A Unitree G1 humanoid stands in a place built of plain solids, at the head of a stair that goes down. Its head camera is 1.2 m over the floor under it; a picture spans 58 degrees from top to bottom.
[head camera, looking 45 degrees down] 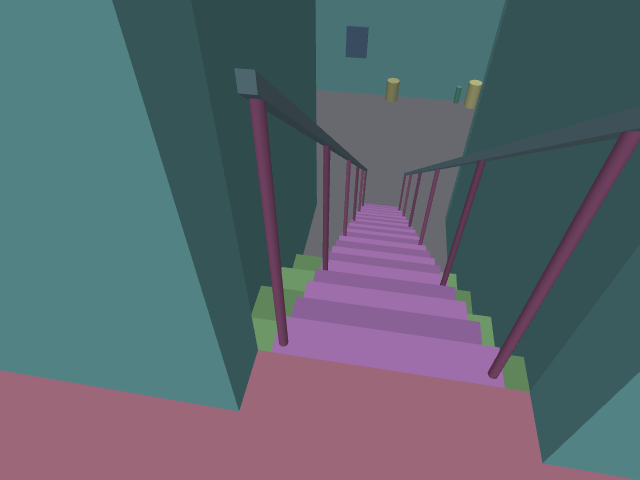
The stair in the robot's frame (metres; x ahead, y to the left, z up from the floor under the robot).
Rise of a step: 0.19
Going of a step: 0.25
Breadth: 0.81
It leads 10 degrees to the right of straight ahead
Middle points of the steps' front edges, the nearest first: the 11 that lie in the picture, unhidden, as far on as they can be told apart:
0.65 -0.21 0.00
0.90 -0.25 -0.18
1.14 -0.29 -0.37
1.39 -0.33 -0.56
1.63 -0.37 -0.74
1.88 -0.42 -0.93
2.12 -0.46 -1.12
2.37 -0.50 -1.30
2.62 -0.54 -1.49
2.87 -0.59 -1.68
3.12 -0.63 -1.86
